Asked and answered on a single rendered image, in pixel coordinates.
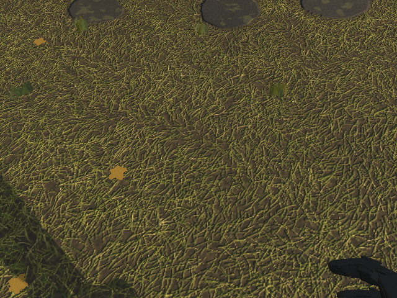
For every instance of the right robot hand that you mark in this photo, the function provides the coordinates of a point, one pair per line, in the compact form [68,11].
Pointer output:
[370,271]

